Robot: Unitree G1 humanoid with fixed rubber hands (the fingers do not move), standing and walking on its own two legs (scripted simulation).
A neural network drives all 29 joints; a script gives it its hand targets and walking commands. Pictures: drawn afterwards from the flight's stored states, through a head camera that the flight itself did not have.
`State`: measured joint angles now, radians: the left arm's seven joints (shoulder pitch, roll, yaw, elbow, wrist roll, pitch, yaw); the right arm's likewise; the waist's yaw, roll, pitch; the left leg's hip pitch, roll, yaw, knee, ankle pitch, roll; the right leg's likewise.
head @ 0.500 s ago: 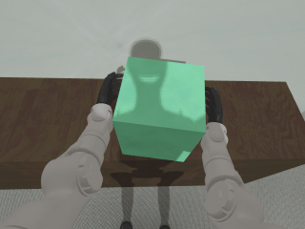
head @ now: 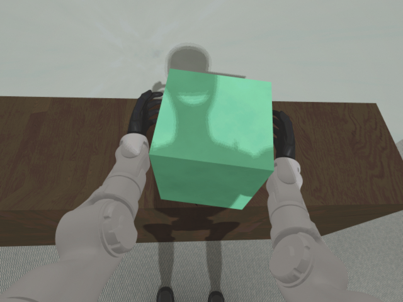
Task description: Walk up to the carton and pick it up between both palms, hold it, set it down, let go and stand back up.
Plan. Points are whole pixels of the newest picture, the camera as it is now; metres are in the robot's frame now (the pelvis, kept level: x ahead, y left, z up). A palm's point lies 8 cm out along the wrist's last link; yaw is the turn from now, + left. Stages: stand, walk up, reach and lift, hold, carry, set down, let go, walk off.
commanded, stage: set down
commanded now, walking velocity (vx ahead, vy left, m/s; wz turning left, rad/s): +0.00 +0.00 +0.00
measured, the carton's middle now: (210, 147) +0.44 -0.04 -0.04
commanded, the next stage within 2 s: none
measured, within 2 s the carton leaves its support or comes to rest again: neither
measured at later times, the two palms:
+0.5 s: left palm (139, 129) +0.45 +0.12 +0.02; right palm (283, 151) +0.40 -0.18 +0.02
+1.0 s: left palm (140, 128) +0.45 +0.11 +0.01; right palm (284, 151) +0.40 -0.18 +0.01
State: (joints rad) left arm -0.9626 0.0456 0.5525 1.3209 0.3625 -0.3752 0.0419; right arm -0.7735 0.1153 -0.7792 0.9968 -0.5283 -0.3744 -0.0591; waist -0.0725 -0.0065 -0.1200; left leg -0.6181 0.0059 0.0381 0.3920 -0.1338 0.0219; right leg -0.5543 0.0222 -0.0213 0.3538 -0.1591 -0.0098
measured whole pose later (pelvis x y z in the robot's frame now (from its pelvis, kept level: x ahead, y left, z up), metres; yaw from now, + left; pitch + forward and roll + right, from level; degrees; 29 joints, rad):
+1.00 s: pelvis +0.00 +0.00 +0.00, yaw +0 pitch +20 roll -1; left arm -0.95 0.06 0.58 1.28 0.41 -0.35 0.05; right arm -0.80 0.10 -0.74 1.04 -0.52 -0.38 -0.06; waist -0.10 -0.01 -0.10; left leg -0.62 0.01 0.05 0.41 -0.14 0.03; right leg -0.56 0.02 -0.01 0.38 -0.17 -0.01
